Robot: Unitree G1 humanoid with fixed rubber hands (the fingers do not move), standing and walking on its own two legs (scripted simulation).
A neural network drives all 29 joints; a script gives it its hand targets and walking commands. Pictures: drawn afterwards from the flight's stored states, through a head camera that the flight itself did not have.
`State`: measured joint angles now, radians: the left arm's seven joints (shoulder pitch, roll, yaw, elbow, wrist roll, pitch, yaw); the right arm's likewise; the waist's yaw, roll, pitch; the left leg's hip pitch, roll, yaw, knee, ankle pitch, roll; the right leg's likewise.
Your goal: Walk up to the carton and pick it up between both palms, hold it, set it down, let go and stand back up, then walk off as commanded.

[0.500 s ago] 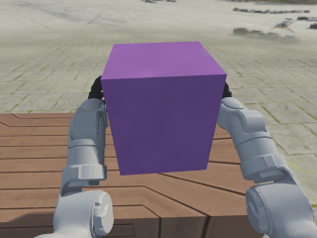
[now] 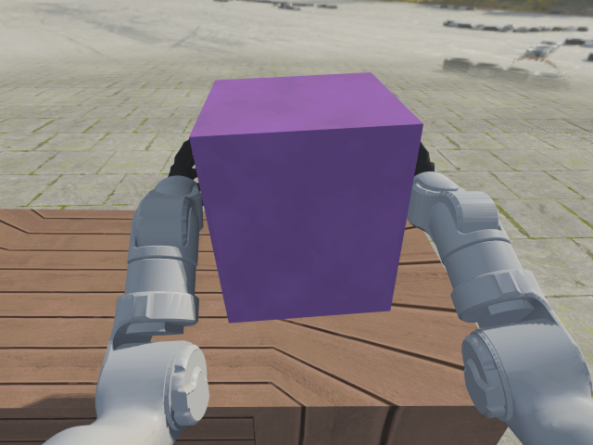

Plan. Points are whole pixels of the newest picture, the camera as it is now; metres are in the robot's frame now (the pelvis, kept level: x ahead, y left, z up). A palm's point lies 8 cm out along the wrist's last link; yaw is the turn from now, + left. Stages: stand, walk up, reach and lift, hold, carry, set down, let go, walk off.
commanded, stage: hold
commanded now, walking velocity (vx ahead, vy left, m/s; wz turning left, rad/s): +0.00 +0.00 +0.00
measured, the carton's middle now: (301, 194) +0.37 +0.01 +0.25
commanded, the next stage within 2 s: none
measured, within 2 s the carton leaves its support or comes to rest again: neither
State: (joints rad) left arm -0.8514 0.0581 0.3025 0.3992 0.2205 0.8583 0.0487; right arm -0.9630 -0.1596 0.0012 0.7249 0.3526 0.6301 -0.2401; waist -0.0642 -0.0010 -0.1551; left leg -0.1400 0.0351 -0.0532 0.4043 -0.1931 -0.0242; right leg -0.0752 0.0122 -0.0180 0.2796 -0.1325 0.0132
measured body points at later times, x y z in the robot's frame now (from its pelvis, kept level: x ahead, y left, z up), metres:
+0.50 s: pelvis +0.00 +0.00 +0.00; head -0.08 +0.02 +0.44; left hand +0.38 +0.16 +0.26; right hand +0.39 -0.15 +0.26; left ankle +0.02 +0.13 -0.75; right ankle +0.02 -0.13 -0.75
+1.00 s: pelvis +0.01 +0.00 +0.00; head -0.09 +0.01 +0.44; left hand +0.38 +0.16 +0.26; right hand +0.38 -0.14 +0.26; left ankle +0.02 +0.13 -0.75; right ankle +0.02 -0.13 -0.75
